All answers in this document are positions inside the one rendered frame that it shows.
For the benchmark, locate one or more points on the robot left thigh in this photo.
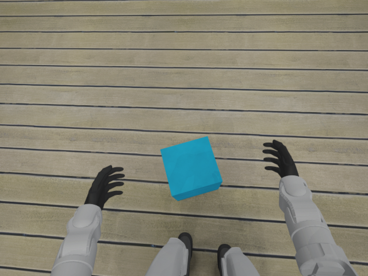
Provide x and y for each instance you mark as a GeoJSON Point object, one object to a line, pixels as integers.
{"type": "Point", "coordinates": [171, 260]}

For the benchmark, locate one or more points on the left robot hand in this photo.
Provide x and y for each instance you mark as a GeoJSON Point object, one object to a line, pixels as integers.
{"type": "Point", "coordinates": [98, 193]}

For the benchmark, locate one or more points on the robot right forearm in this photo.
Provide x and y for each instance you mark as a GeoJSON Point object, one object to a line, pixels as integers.
{"type": "Point", "coordinates": [316, 250]}

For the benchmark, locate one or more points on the robot left forearm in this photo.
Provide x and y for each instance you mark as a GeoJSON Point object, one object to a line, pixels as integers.
{"type": "Point", "coordinates": [76, 255]}

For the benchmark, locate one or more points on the right robot hand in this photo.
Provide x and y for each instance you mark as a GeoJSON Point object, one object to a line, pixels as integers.
{"type": "Point", "coordinates": [286, 165]}

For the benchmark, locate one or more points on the carton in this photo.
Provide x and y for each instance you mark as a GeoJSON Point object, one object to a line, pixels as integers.
{"type": "Point", "coordinates": [191, 168]}

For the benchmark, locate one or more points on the robot right shin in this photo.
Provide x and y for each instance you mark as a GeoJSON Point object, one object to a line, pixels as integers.
{"type": "Point", "coordinates": [233, 250]}

